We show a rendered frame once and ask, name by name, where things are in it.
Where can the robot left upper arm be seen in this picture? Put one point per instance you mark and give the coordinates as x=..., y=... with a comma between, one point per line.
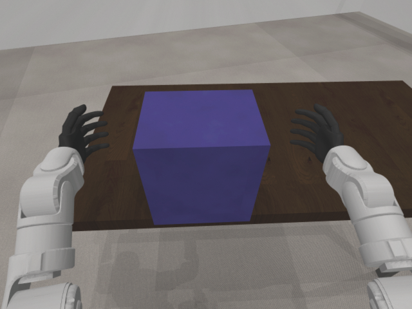
x=60, y=296

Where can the robot left forearm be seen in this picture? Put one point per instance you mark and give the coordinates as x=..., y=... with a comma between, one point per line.
x=44, y=222

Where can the table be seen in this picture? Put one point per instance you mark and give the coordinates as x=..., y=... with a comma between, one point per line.
x=375, y=118

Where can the robot right upper arm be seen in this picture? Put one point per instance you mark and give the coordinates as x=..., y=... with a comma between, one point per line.
x=390, y=292

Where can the carton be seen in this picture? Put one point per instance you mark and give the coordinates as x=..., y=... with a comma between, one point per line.
x=200, y=155

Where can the robot left hand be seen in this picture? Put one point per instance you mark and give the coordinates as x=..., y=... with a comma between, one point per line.
x=73, y=132

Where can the robot right forearm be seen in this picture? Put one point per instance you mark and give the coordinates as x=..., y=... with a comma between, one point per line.
x=384, y=235

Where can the robot right hand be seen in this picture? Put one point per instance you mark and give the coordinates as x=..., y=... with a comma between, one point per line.
x=327, y=134

